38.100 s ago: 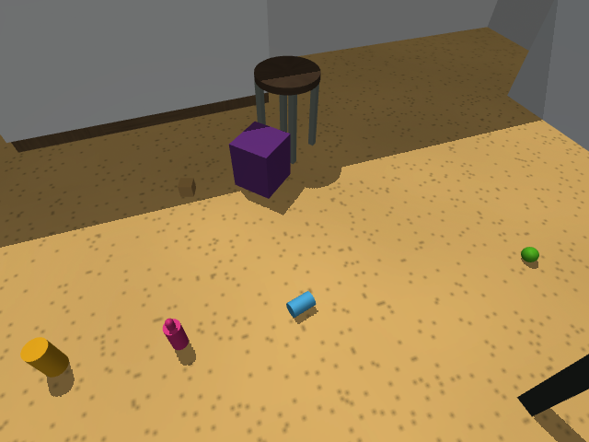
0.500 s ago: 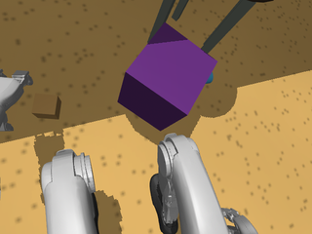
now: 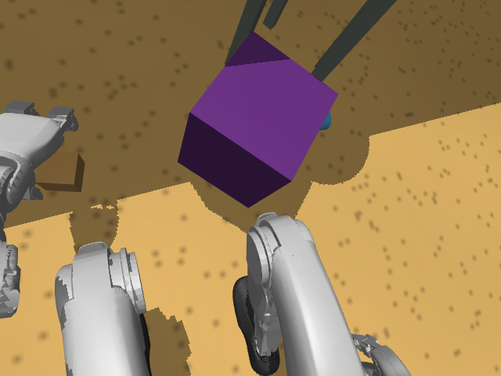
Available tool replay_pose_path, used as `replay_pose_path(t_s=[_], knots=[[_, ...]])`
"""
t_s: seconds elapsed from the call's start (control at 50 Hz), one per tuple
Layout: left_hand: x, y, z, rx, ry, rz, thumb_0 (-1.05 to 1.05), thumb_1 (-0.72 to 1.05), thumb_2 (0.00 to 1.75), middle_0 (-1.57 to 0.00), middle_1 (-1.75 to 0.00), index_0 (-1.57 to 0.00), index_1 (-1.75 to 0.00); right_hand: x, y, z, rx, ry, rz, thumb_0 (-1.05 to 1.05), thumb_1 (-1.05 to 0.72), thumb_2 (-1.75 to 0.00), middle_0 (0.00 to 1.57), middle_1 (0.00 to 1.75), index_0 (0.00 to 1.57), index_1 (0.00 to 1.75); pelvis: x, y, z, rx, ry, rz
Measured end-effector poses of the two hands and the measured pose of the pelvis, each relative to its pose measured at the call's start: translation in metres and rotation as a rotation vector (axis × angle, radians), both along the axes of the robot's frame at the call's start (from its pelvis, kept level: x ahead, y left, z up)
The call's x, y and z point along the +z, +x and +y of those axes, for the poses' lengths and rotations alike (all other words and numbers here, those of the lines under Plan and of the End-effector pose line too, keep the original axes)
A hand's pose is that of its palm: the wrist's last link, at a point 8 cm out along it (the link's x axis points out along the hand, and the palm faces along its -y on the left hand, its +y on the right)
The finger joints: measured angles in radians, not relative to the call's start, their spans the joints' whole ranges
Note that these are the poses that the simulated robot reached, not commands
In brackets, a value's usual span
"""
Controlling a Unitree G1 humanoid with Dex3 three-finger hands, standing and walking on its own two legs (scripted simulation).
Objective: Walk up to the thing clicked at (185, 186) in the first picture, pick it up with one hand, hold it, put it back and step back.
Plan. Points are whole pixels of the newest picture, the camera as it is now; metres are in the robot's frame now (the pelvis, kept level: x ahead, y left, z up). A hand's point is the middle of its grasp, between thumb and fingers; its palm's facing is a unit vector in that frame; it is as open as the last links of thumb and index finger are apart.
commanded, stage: approach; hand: left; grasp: from above
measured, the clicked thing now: (61, 171) +0.49 +0.26 -0.30
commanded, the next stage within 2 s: close in in 0.36 s
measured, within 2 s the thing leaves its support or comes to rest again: neither
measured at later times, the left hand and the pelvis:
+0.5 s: hand (12, 161) +0.46 +0.29 -0.16, palm faces -0.53 +0.01 -0.85, open 12.9 cm; pelvis +0.00 +0.00 +0.00, yaw +0 degrees
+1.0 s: hand (53, 177) +0.46 +0.25 -0.22, palm faces -0.43 +0.05 -0.90, open 13.8 cm; pelvis +0.00 +0.00 -0.02, yaw -2 degrees
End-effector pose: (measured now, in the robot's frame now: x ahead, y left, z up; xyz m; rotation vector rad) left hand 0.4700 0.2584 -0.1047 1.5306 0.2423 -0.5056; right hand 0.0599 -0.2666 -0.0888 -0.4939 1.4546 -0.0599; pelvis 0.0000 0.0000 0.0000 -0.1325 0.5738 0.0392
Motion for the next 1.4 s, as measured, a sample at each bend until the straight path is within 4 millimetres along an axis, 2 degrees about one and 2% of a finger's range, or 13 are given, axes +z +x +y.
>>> replay_pose_path(t_s=[0.1, 0.2, 0.26, 0.36, 0.48, 0.58, 0.7, 0.78, 0.88, 1.0, 1.16, 1.28, 1.4], knots=[[-0.007, 0.019, -0.025, 0.0, -0.002, -0.035, 0.0, -0.37, 0.9, -0.21, -0.93, -0.22, -0.91, 0.003, -0.011, -0.002, -0.014, -0.014, -0.01, 0.0, -0.92, -0.9, 0.2, 0.3, 0.21, 0.3, -0.004, 0.0, -0.001, -0.007, -0.001, 0.0], [-0.013, 0.028, -0.033, 0.044, 0.031, -0.058, 0.0, -0.35, 0.9, -0.21, -0.92, -0.22, -0.91, 0.0, -0.028, -0.001, -0.05, -0.003, 0.003, 0.0, -0.92, -0.9, 0.2, 0.3, 0.21, 0.3, -0.007, 0.001, -0.002, -0.017, 0.002, 0.01], [-0.013, 0.026, -0.027, 0.088, 0.059, -0.054, 0.0, -0.35, 0.89, -0.21, -0.91, -0.23, -0.89, -0.004, -0.036, 0.001, -0.071, 0.021, 0.02, 0.0, -0.92, -0.9, 0.2, 0.3, 0.21, 0.3, -0.007, 0.002, -0.003, -0.02, 0.009, 0.012], [-0.007, 0.016, 0.0, 0.182, 0.093, -0.009, 0.0, -0.34, 0.89, -0.22, -0.89, -0.23, -0.88, -0.013, -0.038, 0.006, -0.077, 0.064, 0.035, 0.0, -0.92, -0.9, 0.2, 0.3, 0.21, 0.3, -0.006, 0.001, -0.003, -0.017, 0.019, 0.005], [0.003, 0.006, 0.027, 0.193, 0.079, 0.07, 0.0, -0.34, 0.89, -0.24, -0.88, -0.24, -0.88, -0.014, -0.024, 0.006, -0.047, 0.066, 0.035, 0.0, -0.92, -0.9, 0.2, 0.3, 0.21, 0.3, -0.003, 0.001, -0.002, -0.008, 0.013, 0.0], [0.003, 0.004, 0.027, 0.115, 0.019, 0.092, 0.0, -0.34, 0.9, -0.24, -0.9, -0.25, -0.89, -0.002, -0.009, 0.001, -0.007, 0.024, 0.029, 0.0, -0.92, -0.9, 0.2, 0.3, 0.21, 0.3, 0.0, 0.003, 0.001, -0.004, -0.006, -0.004], [-0.015, -0.002, 0.011, -0.005, -0.04, 0.089, 0.0, -0.36, 0.9, -0.21, -0.92, -0.22, -0.9, 0.016, 0.006, -0.005, 0.031, -0.041, 0.019, 0.0, -0.92, -0.9, 0.2, 0.3, 0.21, 0.3, 0.002, 0.005, 0.005, -0.006, -0.031, -0.013], [-0.027, -0.005, 0.002, -0.039, -0.062, 0.045, 0.0, -0.38, 0.91, -0.19, -0.93, -0.2, -0.91, 0.02, 0.01, -0.006, 0.046, -0.064, 0.006, 0.0, -0.92, -0.9, 0.2, 0.3, 0.21, 0.3, -0.002, 0.004, 0.006, -0.007, -0.035, -0.023], [-0.045, -0.009, -0.002, -0.017, -0.04, 0.002, 0.0, -0.42, 0.94, -0.15, -0.93, -0.15, -0.92, 0.015, 0.005, -0.003, 0.067, -0.062, -0.005, 0.0, -0.91, -0.9, 0.2, 0.3, 0.2, 0.3, -0.01, 0.001, 0.006, -0.012, -0.036, -0.032], [-0.06, -0.01, -0.008, 0.028, 0.028, -0.031, 0.0, -0.44, 0.97, -0.13, -0.92, -0.13, -0.92, -0.003, -0.011, 0.006, 0.08, 0.001, 0.026, 0.0, -0.9, -0.9, 0.2, 0.3, 0.2, 0.3, -0.019, 0.0, 0.004, -0.014, -0.024, -0.024], [-0.073, 0.01, -0.015, 0.128, 0.053, 0.016, 0.0, -0.47, 0.99, -0.11, -0.93, -0.11, -0.93, -0.02, -0.026, 0.015, 0.067, 0.081, 0.046, 0.0, -0.9, -0.9, 0.2, 0.3, 0.21, 0.3, -0.026, 0.004, 0.001, -0.031, -0.014, -0.019], [-0.084, 0.023, -0.011, 0.171, 0.024, 0.067, 0.0, -0.48, 0.99, -0.1, -0.94, -0.09, -0.94, -0.018, -0.026, 0.014, 0.072, 0.078, 0.058, 0.0, -0.91, -0.9, 0.2, 0.3, 0.21, 0.3, -0.028, 0.01, 0.0, -0.04, -0.016, -0.026], [-0.099, 0.013, 0.0, 0.146, 0.002, 0.112, 0.0, -0.5, 1.0, -0.09, -0.94, -0.09, -0.94, -0.008, -0.02, 0.006, 0.101, 0.043, 0.086, 0.0, -0.91, -0.9, 0.2, 0.3, 0.21, 0.3, -0.026, 0.013, 0.001, -0.045, -0.031, -0.038]])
